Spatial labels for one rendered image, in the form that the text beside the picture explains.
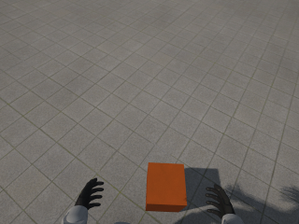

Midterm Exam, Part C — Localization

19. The robot right forearm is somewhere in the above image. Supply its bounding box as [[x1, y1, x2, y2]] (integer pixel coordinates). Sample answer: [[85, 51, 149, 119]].
[[221, 214, 244, 224]]

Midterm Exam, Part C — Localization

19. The carton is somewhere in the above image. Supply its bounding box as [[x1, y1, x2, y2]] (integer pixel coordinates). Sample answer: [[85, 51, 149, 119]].
[[145, 162, 187, 213]]

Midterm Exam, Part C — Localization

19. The robot right hand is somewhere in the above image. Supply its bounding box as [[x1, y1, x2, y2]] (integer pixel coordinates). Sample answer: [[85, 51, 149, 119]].
[[205, 184, 235, 219]]

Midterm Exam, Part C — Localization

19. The robot left hand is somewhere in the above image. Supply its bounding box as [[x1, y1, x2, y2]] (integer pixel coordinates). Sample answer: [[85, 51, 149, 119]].
[[74, 178, 104, 210]]

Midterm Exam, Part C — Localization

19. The robot left forearm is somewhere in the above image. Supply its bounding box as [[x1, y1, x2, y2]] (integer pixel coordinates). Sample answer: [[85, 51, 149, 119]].
[[61, 205, 88, 224]]

